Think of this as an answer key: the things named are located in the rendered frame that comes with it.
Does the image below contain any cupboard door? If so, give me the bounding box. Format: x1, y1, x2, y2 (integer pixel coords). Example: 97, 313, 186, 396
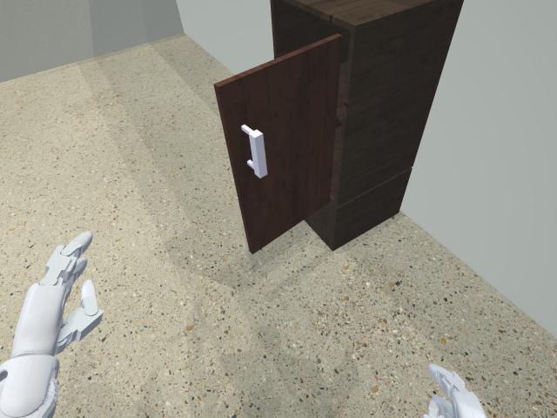
213, 33, 343, 254

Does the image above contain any handle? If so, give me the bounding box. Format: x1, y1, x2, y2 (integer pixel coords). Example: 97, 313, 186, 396
241, 125, 267, 179

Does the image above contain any robot left forearm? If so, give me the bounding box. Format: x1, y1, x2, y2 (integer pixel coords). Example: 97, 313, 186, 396
0, 354, 59, 418

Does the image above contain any right robot hand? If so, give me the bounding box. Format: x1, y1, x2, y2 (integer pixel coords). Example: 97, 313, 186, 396
424, 364, 487, 418

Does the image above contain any left robot hand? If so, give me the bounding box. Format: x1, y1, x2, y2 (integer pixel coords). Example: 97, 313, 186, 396
10, 231, 104, 359

